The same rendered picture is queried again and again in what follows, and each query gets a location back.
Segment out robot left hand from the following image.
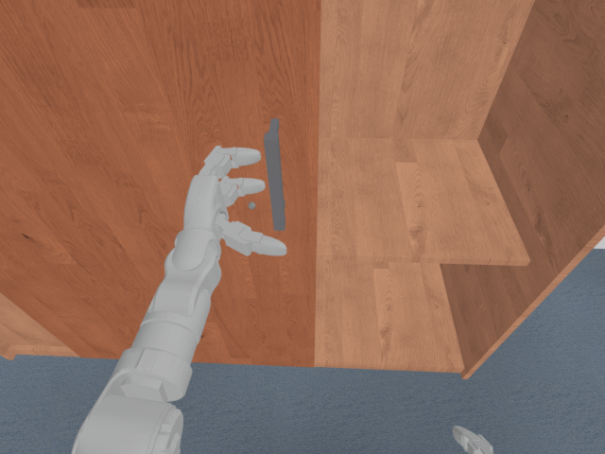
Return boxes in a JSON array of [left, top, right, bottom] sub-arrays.
[[183, 146, 286, 256]]

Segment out wardrobe door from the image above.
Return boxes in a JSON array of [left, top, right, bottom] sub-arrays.
[[0, 0, 321, 367], [0, 292, 67, 347]]

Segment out handle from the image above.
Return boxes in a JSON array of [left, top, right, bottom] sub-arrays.
[[264, 118, 285, 231]]

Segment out robot left forearm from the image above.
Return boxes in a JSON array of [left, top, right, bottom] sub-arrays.
[[71, 228, 221, 454]]

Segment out robot right hand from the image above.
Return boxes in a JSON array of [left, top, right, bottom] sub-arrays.
[[453, 426, 493, 454]]

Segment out left robot upper arm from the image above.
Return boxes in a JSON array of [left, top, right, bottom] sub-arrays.
[[75, 394, 183, 454]]

